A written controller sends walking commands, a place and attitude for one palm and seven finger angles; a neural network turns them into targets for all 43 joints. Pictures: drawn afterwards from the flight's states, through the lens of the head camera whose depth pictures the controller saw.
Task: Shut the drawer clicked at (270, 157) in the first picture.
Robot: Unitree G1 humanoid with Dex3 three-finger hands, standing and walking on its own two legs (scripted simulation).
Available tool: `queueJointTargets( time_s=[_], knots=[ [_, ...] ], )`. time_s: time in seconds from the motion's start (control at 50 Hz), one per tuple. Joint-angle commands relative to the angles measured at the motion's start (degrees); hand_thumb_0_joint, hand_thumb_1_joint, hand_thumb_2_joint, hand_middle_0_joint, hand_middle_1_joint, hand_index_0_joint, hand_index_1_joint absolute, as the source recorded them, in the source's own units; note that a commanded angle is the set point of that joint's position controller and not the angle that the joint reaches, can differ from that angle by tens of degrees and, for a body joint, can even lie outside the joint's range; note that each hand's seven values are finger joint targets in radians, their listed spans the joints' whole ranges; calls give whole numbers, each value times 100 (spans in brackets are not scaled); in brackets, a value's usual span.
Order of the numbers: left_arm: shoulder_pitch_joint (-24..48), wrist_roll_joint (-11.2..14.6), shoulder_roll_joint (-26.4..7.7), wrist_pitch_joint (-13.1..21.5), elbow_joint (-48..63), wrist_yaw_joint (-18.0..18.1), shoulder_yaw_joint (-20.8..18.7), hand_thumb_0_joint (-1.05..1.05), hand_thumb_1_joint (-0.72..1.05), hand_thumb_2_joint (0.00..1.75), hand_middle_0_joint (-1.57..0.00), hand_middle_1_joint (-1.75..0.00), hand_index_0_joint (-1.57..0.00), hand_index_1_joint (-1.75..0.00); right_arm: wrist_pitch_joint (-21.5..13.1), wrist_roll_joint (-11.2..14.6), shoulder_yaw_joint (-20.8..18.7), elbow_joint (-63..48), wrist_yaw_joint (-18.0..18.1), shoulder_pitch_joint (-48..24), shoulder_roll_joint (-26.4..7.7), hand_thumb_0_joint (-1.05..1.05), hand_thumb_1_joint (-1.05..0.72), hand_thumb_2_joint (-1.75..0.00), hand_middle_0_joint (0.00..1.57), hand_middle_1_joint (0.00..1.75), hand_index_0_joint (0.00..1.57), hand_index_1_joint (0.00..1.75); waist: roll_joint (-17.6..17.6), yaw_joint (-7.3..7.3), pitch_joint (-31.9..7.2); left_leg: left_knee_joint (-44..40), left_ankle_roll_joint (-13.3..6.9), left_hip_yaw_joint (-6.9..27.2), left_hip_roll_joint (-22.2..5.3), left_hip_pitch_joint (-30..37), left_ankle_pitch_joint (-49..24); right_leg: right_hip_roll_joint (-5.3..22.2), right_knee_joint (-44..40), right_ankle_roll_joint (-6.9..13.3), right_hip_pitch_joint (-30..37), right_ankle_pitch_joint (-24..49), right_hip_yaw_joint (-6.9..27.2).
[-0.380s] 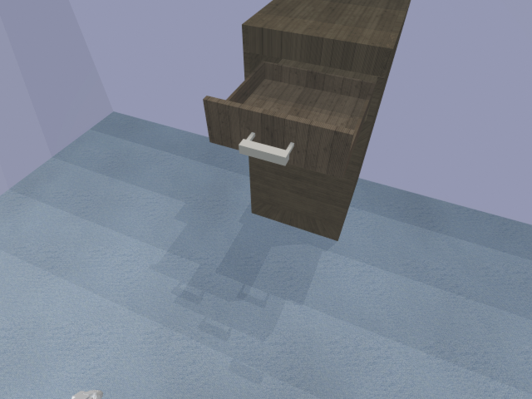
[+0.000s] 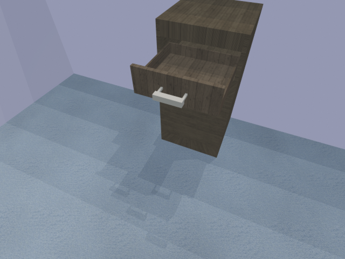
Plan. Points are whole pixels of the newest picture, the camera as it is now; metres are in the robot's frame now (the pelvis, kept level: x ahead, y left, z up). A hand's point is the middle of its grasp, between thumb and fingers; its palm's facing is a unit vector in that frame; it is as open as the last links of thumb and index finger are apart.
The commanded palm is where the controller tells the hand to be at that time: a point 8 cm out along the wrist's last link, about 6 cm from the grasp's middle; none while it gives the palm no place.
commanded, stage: stand and wait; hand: left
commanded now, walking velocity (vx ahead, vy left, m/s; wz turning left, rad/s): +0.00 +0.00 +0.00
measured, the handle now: (170, 95) +0.71 +0.05 -0.04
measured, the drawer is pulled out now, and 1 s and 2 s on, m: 0.30 0.30 0.30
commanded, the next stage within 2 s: look at it before walking up in 0.44 s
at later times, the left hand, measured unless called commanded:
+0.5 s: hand out of the picture +0.07 +0.24 -0.15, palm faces -0.03 -0.94 -0.34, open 7.4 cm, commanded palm none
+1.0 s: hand out of the picture +0.08 +0.24 -0.15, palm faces -0.03 -0.94 -0.33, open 7.4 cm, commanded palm none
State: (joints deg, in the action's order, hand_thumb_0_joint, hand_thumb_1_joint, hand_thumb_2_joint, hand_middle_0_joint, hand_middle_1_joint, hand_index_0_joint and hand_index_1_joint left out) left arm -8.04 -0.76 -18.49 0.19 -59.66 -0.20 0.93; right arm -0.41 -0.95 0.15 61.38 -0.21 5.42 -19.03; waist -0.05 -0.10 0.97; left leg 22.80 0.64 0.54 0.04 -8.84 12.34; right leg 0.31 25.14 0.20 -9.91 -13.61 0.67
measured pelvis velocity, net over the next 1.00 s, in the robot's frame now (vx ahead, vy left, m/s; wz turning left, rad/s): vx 0.00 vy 0.00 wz -0.01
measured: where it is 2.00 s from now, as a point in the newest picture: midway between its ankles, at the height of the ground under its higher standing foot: outside the picture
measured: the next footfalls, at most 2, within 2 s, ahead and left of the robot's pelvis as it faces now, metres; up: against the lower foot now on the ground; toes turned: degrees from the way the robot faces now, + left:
left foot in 1.78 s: +0.04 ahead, +0.14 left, +0.00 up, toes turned -12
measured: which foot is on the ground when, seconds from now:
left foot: down 0.00-1.00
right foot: down 0.00-1.00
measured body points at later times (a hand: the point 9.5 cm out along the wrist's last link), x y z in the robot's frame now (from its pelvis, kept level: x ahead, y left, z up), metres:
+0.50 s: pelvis -0.01 -0.01 +0.00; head +0.00 -0.01 +0.45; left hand +0.07 +0.29 -0.13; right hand +0.06 -0.30 -0.14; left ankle +0.00 +0.13 -0.74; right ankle +0.00 -0.12 -0.74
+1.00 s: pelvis +0.00 +0.00 +0.00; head +0.01 +0.00 +0.45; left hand +0.08 +0.29 -0.13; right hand +0.08 -0.30 -0.13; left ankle +0.00 +0.13 -0.74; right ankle +0.00 -0.12 -0.74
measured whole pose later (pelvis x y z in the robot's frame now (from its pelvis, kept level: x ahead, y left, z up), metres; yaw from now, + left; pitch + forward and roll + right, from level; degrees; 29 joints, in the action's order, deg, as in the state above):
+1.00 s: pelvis +0.00 +0.00 +0.00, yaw +0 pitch -1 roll +0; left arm -8.0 -0.7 -19.3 0.4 -62.4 -0.1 0.3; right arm -0.6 -0.7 0.1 64.7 0.1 6.1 -18.8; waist 0.4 -0.1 1.7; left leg 19.7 1.0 0.4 -0.6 -7.6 10.9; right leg -0.3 21.5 0.4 -8.6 -11.8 0.8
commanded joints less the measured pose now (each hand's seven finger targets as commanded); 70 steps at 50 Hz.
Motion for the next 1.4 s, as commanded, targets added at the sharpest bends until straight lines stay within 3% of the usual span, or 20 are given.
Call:
queueJointTargets(
  time_s=[0.0, 0.38, 0.5, 0.58, 0.74, 0.94, 1.18, 1.26, 1.38],
  knots=[
    [277, 25, -1257, 147, 307, 97, -295, 0, 90, 90, -20, -30, -20, -30, -146, 32, -242, -259, 92, -300, -1127, 0, -90, -90, 20, 30, 20, 30, 37, 13, -280, -362, -231, 500, -580, 50, -690, 631, -540, 195, 81, 762, 636],
    [199, 33, -1253, 148, 54, 99, -281, 0, 90, 90, -20, -30, -20, -30, -127, 38, -222, 55, 92, -107, -1134, 0, -90, -90, 20, 30, 20, 30, 67, 14, -144, -512, -175, 507, -607, 19, -406, 638, -793, 192, 13, 323, 739],
    [208, 24, -1243, 157, 78, 103, -288, 0, 90, 90, -20, -30, -20, -30, -133, 36, -227, 49, 93, -89, -1105, 0, -90, -90, 20, 30, 20, 30, 133, 20, -181, -517, -181, 524, -633, 94, -579, 621, -765, 196, 28, 531, 720],
    [220, 24, -1243, 150, 88, 95, -281, 0, 90, 90, -20, -30, -20, -30, -140, 37, -221, 49, 90, -138, -1132, 0, -90, -90, 20, 30, 20, 30, 21, 7, -134, -551, -178, 519, -624, 39, -482, 633, -794, 185, 11, 421, 735],
    [202, 23, -1236, 166, 88, 98, -287, 0, 90, 90, -20, -30, -20, -30, -166, 45, -232, 15, 105, -160, -1138, 0, -90, -90, 20, 30, 20, 30, 26, 7, -351, -502, -186, 515, -671, 220, -905, 639, -680, 176, 180, 1020, 663],
    [213, 19, -1237, 146, 59, 94, -284, 0, 90, 90, -20, -30, -20, -30, -155, 48, -227, 25, 111, -175, -1150, 0, -90, -90, 20, 30, 20, 30, -3, 5, -272, -592, -185, 528, -679, 213, -817, 620, -730, 157, 182, 881, 642],
    [190, 19, -1271, 144, 71, 91, -307, 0, 90, 90, -20, -30, -20, -30, -164, 48, -252, 31, 137, -163, -1180, 0, -90, -90, 20, 30, 20, 30, 22, 13, -270, -493, -165, 399, -723, 404, -1042, 617, -675, 193, 139, 1354, 712],
    [-150, 21, -690, -55, 136, 115, -272, 0, 90, 90, -20, -30, -20, -30, -48, 42, -208, -35, 182, 242, -531, 0, -90, -90, 20, 30, 20, 30, 26, 39, -326, -76, -55, 57, -761, 352, -981, 561, -242, 157, -103, 1748, 881],
    [-372, -23, -599, -185, 555, 78, -390, 0, 90, 90, -20, -30, -20, -30, 52, 28, -406, -491, 232, 323, -589, 0, -90, -90, 20, 30, 20, 30, -189, 18, -104, 189, -200, 33, -1018, 130, -623, 240, 540, 159, -813, 1485, 931]
  ],
)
